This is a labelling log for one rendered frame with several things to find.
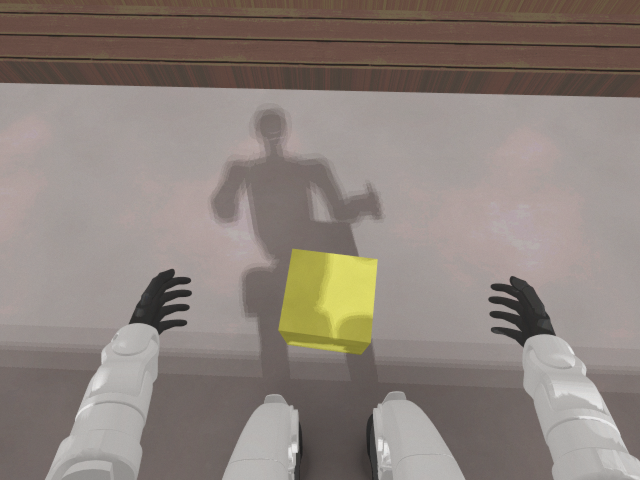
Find robot right forearm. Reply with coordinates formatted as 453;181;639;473
522;334;640;480

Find right robot hand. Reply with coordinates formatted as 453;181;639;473
488;276;556;348

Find left robot thigh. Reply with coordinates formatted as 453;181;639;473
222;403;299;480

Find robot left shin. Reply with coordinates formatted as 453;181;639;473
264;394;296;480

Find robot left forearm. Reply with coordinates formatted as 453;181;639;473
45;323;160;480

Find carton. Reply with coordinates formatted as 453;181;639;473
278;249;378;355

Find left robot hand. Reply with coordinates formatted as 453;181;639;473
128;269;192;335

